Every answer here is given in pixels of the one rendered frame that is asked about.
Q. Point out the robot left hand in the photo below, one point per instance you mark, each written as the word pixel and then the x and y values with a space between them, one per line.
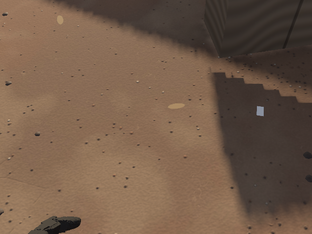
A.
pixel 56 225

